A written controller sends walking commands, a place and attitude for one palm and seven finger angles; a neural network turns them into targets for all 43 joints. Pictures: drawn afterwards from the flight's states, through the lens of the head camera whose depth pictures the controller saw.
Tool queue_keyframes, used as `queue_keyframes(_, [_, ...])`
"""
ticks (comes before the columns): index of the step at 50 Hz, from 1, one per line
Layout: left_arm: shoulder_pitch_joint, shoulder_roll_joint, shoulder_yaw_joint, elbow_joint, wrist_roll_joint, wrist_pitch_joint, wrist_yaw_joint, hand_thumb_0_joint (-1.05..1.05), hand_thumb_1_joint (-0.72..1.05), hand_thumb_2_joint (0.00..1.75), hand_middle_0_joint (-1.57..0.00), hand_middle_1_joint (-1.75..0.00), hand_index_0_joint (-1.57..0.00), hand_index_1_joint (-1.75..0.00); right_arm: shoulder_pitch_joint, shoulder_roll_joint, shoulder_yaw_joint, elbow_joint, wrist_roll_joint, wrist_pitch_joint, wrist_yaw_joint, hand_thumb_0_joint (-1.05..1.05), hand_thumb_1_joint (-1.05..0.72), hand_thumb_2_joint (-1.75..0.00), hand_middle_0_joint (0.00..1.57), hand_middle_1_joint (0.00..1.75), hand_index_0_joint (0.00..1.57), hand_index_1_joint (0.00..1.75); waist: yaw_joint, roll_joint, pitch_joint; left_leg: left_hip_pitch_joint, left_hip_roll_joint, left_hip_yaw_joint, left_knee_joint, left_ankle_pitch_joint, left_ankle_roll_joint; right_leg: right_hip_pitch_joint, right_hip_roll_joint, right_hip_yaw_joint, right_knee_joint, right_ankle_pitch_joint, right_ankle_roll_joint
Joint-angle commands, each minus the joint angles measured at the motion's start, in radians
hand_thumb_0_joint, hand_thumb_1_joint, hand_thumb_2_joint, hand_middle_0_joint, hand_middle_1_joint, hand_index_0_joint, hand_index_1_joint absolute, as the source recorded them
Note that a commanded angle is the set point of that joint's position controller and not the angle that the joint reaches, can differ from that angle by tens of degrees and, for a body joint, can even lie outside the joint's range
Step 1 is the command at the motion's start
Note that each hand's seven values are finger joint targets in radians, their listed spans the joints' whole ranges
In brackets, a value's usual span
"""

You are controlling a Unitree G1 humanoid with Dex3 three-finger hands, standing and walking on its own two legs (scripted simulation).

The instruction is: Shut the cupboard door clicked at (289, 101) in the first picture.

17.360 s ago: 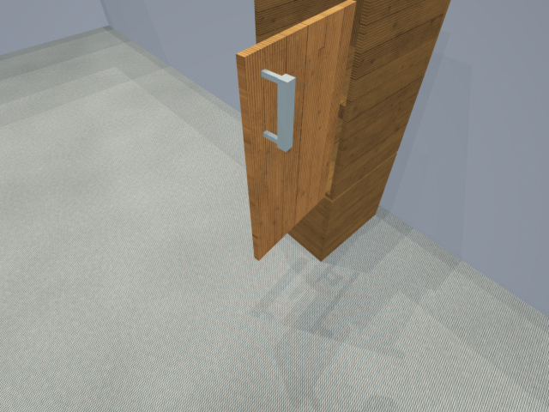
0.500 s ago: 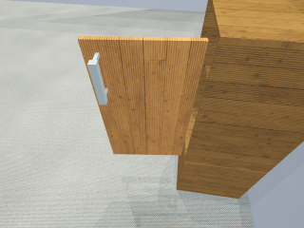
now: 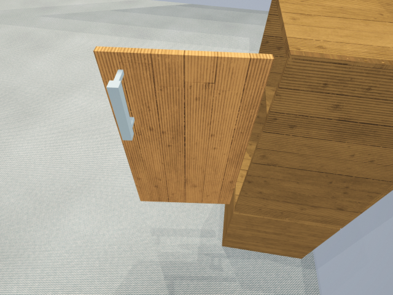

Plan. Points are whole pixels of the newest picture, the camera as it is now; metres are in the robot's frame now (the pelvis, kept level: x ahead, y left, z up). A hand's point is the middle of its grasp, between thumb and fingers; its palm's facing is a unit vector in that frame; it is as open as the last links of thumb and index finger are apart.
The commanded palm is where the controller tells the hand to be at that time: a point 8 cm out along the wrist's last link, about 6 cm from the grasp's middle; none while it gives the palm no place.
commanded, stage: come to a stop and stand still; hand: left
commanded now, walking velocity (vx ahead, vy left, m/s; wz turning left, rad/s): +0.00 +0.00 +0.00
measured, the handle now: (124, 106) +0.45 +0.19 +0.14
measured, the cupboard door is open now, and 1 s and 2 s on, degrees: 97 97 97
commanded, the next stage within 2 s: look again from close up in 0.16 s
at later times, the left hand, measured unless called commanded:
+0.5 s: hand out of the picture +0.01 +0.16 -0.18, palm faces +0.01 -0.98 -0.20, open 7.4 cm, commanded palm none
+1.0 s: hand out of the picture +0.12 +0.16 -0.09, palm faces +0.22 -0.95 -0.20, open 7.3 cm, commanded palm +0.10 +0.20 -0.06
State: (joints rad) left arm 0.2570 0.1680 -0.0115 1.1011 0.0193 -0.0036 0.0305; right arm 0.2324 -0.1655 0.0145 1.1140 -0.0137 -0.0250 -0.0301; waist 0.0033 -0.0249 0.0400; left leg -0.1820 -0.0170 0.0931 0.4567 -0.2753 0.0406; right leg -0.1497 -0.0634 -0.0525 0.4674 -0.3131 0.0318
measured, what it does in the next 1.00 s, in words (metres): stands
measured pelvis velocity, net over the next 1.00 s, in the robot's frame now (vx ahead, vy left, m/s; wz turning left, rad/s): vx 0.00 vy -0.03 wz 0.01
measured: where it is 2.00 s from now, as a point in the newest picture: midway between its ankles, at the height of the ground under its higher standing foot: outside the picture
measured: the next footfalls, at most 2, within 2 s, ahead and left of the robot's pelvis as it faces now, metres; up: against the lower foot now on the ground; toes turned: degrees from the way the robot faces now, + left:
none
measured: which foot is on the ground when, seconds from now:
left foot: down 0.00-1.00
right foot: down 0.00-1.00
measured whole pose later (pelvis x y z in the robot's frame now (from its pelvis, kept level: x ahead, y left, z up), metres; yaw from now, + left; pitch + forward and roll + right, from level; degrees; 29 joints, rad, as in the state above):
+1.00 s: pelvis +0.00 -0.03 +0.00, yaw +1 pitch +0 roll +1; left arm 0.47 0.19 0.02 0.32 -0.12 -0.02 0.10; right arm 0.32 -0.19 0.02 0.95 0.03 -0.24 -0.08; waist 0.00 -0.01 0.02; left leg -0.22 0.01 0.07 0.50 -0.29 -0.01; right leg -0.20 -0.04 -0.07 0.57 -0.36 -0.02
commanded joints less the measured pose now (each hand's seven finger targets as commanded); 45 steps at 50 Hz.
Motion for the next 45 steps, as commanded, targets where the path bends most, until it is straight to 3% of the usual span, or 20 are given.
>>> queue_keyframes(1, [0.075, 0.108, 0.018, -0.015, -0.006, -0.015, 0.011, 0.00, 0.90, 0.90, -0.20, -0.30, -0.20, -0.30, 0.058, -0.104, -0.012, -0.026, 0.002, -0.010, 0.000, 0.00, -0.90, -0.90, 0.20, 0.30, 0.20, 0.30, 0.004, 0.038, -0.014, 0.029, 0.117, -0.110, -0.076, 0.317, 0.001, -0.003, -0.060, 0.051, -0.054, 0.258, -0.048])
queue_keyframes(42, [0.093, 0.104, 0.026, -0.007, -0.006, -0.020, 0.009, 0.00, 0.90, 0.90, -0.20, -0.30, -0.20, -0.30, 0.055, -0.082, -0.013, 0.010, 0.004, -0.007, -0.006, 0.00, -0.90, -0.90, 0.20, 0.30, 0.20, 0.30, 0.010, 0.016, 0.016, 0.034, 0.119, -0.098, -0.100, 0.274, -0.010, 0.012, -0.060, 0.059, -0.100, 0.295, -0.060])
queue_keyframes(43, [0.095, 0.105, 0.026, -0.004, -0.006, -0.021, 0.009, 0.00, 0.90, 0.90, -0.20, -0.30, -0.20, -0.30, 0.056, -0.086, -0.013, 0.008, 0.003, -0.008, -0.006, 0.00, -0.90, -0.90, 0.20, 0.30, 0.20, 0.30, 0.011, 0.023, 0.008, 0.038, 0.118, -0.097, -0.097, 0.282, -0.012, 0.013, -0.063, 0.062, -0.098, 0.309, -0.061])
queue_keyframes(44, [0.150, 0.102, 0.018, 0.020, 0.008, -0.044, 0.048, 0.00, 0.90, 0.90, -0.20, -0.30, -0.20, -0.30, -0.008, -0.119, -0.023, -0.059, 0.014, -0.011, 0.007, 0.00, -0.90, -0.90, 0.20, 0.30, 0.20, 0.30, 0.023, 0.014, 0.043, -0.036, 0.130, -0.076, 0.114, 0.368, -0.039, -0.043, -0.102, 0.119, -0.095, 0.623, -0.040])
queue_keyframes(45, [-0.710, 0.629, 0.372, -1.642, -0.140, -0.329, 0.051, 0.00, 0.90, 0.90, -0.20, -0.30, -0.20, -0.30, 0.113, -0.310, -0.054, -0.335, 0.032, -0.213, -0.090, 0.00, -0.90, -0.90, 0.20, 0.30, 0.20, 0.30, -0.147, 0.120, -0.392, 0.346, 0.087, -0.069, 0.086, 0.569, 0.000, -0.057, 0.017, 0.008, 0.104, 0.630, -0.034])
